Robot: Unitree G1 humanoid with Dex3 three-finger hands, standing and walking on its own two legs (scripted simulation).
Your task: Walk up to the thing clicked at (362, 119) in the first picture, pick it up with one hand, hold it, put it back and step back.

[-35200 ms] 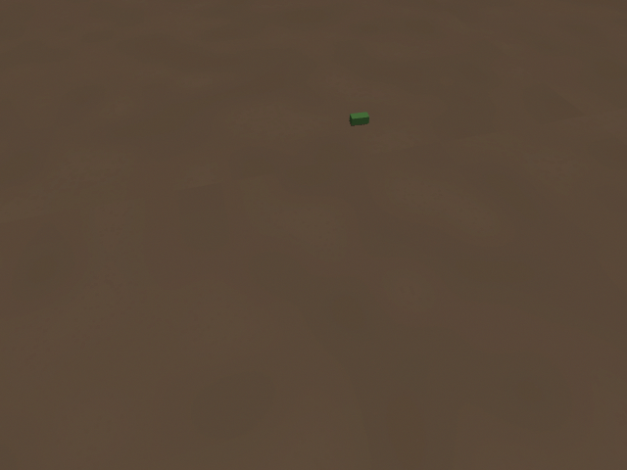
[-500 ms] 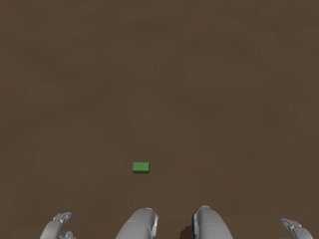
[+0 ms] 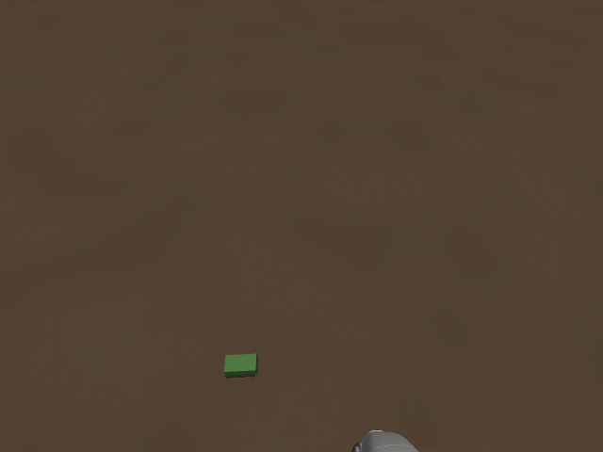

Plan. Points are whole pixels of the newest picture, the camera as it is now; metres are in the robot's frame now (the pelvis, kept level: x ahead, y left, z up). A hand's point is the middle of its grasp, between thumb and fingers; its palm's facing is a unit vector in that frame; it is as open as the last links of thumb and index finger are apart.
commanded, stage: walk up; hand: left
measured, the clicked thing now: (241, 364) +0.45 +0.24 -0.73
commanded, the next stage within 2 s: none
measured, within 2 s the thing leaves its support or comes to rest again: neither
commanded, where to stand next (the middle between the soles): +0.06 +0.00 m, yaw +0 degrees
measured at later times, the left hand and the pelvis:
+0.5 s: hand out of the picture +0.10 +0.35 -0.18, palm faces -0.06 -0.91 -0.42, open 7.4 cm; pelvis -0.03 +0.06 -0.03, yaw -2 degrees
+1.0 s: hand out of the picture -0.07 +0.31 -0.10, palm faces -0.07 -0.88 -0.46, open 7.4 cm; pelvis -0.06 +0.01 +0.02, yaw -5 degrees
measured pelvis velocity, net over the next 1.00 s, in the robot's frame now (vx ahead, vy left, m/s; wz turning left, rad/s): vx -0.06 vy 0.01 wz -0.09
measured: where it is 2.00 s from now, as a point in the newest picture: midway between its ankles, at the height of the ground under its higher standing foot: outside the picture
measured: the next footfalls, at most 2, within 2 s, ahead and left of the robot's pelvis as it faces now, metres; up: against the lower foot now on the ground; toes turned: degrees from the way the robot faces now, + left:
left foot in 0.34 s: +0.11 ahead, +0.21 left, +0.00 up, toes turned +0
right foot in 0.72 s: -0.06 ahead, -0.13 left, +0.00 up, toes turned -8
